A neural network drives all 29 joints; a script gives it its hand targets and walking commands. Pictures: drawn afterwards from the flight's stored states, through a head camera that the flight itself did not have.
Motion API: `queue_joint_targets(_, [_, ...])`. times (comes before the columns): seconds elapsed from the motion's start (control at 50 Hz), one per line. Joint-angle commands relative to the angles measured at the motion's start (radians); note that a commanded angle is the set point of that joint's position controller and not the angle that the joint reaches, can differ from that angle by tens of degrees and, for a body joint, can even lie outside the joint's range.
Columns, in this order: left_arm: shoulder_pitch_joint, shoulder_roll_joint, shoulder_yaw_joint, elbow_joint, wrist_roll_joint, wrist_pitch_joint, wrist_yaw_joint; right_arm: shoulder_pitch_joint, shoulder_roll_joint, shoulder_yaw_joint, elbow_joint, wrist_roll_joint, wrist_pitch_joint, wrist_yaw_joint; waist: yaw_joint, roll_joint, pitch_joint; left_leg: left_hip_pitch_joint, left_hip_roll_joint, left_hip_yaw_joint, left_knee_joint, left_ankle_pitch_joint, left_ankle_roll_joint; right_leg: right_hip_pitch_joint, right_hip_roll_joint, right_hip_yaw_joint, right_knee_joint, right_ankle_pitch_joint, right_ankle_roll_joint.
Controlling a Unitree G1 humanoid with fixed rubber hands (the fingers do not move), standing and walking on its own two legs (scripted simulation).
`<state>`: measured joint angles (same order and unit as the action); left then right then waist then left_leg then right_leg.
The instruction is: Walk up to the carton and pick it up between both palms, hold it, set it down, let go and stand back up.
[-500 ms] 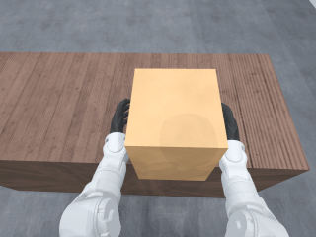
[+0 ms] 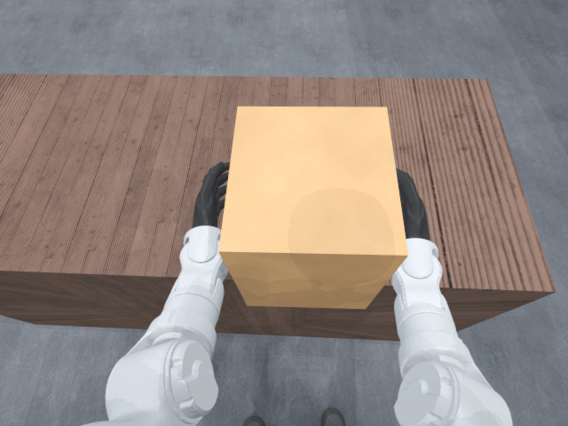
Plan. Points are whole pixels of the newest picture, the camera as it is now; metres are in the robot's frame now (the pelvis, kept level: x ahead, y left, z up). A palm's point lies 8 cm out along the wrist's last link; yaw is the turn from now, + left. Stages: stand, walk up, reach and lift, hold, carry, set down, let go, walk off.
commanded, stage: set down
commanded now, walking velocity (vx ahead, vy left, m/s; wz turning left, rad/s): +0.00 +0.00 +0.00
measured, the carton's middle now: (308, 218) +0.42 -0.05 -0.03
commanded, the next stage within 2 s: none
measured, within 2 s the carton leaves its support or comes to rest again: neither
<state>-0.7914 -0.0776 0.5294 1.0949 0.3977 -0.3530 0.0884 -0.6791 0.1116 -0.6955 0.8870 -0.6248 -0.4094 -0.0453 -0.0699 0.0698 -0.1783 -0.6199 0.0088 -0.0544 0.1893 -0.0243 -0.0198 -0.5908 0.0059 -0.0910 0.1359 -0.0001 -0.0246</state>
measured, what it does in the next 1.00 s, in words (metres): stands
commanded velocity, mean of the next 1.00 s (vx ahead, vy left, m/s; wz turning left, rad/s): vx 0.00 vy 0.00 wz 0.00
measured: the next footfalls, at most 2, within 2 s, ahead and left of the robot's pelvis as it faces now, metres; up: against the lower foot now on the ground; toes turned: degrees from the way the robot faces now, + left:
none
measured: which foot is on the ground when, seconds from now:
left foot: down 0.00-1.00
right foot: down 0.00-1.00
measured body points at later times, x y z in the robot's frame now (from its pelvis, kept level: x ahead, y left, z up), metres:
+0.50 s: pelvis -0.01 +0.00 +0.00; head +0.14 -0.02 +0.42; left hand +0.44 +0.09 -0.01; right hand +0.40 -0.20 -0.01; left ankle +0.00 +0.13 -0.74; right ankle +0.00 -0.10 -0.74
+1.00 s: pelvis +0.00 +0.00 +0.00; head +0.16 -0.01 +0.42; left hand +0.45 +0.10 -0.02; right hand +0.41 -0.20 -0.02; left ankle +0.00 +0.13 -0.74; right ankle +0.00 -0.10 -0.74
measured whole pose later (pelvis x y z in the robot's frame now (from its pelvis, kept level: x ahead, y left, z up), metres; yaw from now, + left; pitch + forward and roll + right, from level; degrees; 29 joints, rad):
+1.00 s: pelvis +0.00 +0.00 +0.00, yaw -3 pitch +29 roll +0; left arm -0.78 -0.05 0.52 1.05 0.40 -0.38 0.08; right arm -0.71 0.12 -0.66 0.91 -0.52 -0.39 -0.03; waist -0.06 0.02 -0.18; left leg -0.66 0.02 -0.01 0.18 -0.03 -0.02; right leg -0.66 0.01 -0.04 0.15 0.01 -0.02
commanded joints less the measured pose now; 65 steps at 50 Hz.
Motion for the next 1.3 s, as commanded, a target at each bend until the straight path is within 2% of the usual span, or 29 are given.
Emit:
queue_joint_targets(0.0, [-0.476, -0.456, -0.214, -0.025, 0.071, -0.043, -0.092, -0.542, 0.501, 0.247, 0.012, -0.084, -0.034, 0.091, -0.034, -0.054, -0.681, 0.191, -0.026, 0.016, 0.014, 0.084, -0.004, 0.503, -0.004, 0.014, 0.113, 0.346, 0.050])
queue_joint_targets(0.34, [-0.428, -0.416, -0.154, -0.050, 0.115, -0.022, -0.095, -0.518, 0.467, 0.160, -0.023, -0.129, -0.019, 0.101, -0.023, -0.046, -0.615, 0.221, -0.020, 0.014, 0.008, 0.051, -0.017, 0.418, -0.007, 0.002, 0.079, 0.234, 0.049])
queue_joint_targets(0.68, [-0.339, -0.396, -0.124, -0.084, 0.147, -0.010, -0.101, -0.451, 0.440, 0.130, -0.039, -0.127, -0.017, 0.105, -0.015, -0.040, -0.537, 0.226, -0.023, 0.013, 0.010, 0.055, -0.024, 0.380, -0.009, 0.001, 0.070, 0.205, 0.052])
queue_joint_targets(0.78, [-0.330, -0.404, -0.150, -0.101, 0.146, -0.011, -0.099, -0.438, 0.436, 0.130, -0.036, -0.124, -0.016, 0.112, -0.014, -0.024, -0.589, 0.261, -0.025, 0.012, 0.007, 0.087, -0.030, 0.385, -0.006, -0.005, 0.070, 0.247, 0.049])
queue_joint_targets(0.8, [-0.291, -0.286, -0.147, -0.119, 0.115, -0.005, -0.080, -0.380, 0.314, 0.144, -0.036, -0.064, -0.013, 0.097, 0.001, -0.027, -0.647, 0.257, -0.021, 0.045, 0.015, 0.109, -0.025, 0.428, 0.006, 0.025, 0.082, 0.295, 0.045])
queue_joint_targets(0.82, [-0.303, -0.254, -0.145, -0.123, 0.094, -0.008, -0.073, -0.388, 0.305, 0.159, -0.040, -0.024, -0.006, 0.085, -0.004, -0.042, -0.638, 0.220, -0.024, 0.046, 0.018, 0.113, -0.015, 0.453, 0.005, 0.035, 0.092, 0.335, 0.050])
queue_joint_targets(0.84, [-0.301, -0.191, -0.136, -0.123, 0.071, -0.012, -0.064, -0.387, 0.242, 0.172, -0.041, 0.017, 0.000, 0.071, 0.009, -0.046, -0.646, 0.187, -0.031, 0.059, 0.016, 0.118, -0.004, 0.489, 0.005, 0.047, 0.113, 0.387, 0.055])
queue_joint_targets(0.88, [-0.321, -0.096, -0.120, -0.131, 0.032, -0.035, -0.047, -0.401, 0.164, 0.169, -0.038, 0.070, -0.003, 0.045, 0.014, -0.051, -0.667, 0.126, -0.036, 0.063, 0.009, 0.100, 0.008, 0.519, 0.006, 0.057, 0.140, 0.424, 0.057])
queue_joint_targets(0.92, [-0.334, -0.042, -0.096, -0.116, 0.011, -0.064, -0.032, -0.416, 0.124, 0.163, -0.035, 0.107, -0.010, 0.028, 0.025, -0.040, -0.677, 0.094, -0.038, 0.068, 0.010, 0.090, 0.015, 0.510, 0.008, 0.066, 0.156, 0.419, 0.054])
queue_joint_targets(1.0, [-0.373, 0.045, -0.119, -0.120, -0.045, -0.094, 0.005, -0.424, -0.001, 0.176, -0.007, 0.182, -0.029, -0.005, 0.028, -0.002, -0.812, 0.132, -0.042, 0.087, 0.059, 0.170, 0.003, 0.456, 0.024, 0.074, 0.190, 0.484, 0.042])
queue_joint_targets(1.08, [-0.362, 0.121, -0.152, -0.107, -0.113, -0.094, 0.026, -0.408, -0.087, 0.248, 0.013, 0.294, -0.043, -0.044, 0.027, -0.026, -0.945, 0.114, -0.040, 0.104, 0.100, 0.255, 0.007, 0.514, 0.031, 0.090, 0.234, 0.642, 0.038])
queue_joint_targets(1.14, [-0.369, 0.134, -0.185, -0.099, -0.159, -0.105, 0.027, -0.404, -0.117, 0.296, 0.023, 0.353, -0.059, -0.058, 0.012, -0.056, -0.984, 0.069, -0.046, 0.110, 0.122, 0.300, 0.007, 0.556, 0.036, 0.089, 0.277, 0.742, 0.051])
queue_joint_targets(1.22, [-0.343, 0.134, -0.217, -0.091, -0.179, -0.112, 0.023, -0.387, -0.176, 0.329, 0.038, 0.387, -0.087, -0.057, -0.001, -0.057, -1.013, 0.175, -0.041, 0.099, 0.167, 0.395, -0.018, 0.457, 0.053, 0.076, 0.266, 0.721, 0.049])
queue_joint_targets(1.28, [-0.343, 0.154, -0.238, -0.071, -0.207, -0.110, 0.027, -0.393, -0.229, 0.354, 0.058, 0.431, -0.091, -0.051, 0.001, -0.049, -1.003, 0.214, -0.037, 0.097, 0.200, 0.412, -0.031, 0.380, 0.060, 0.069, 0.259, 0.669, 0.049])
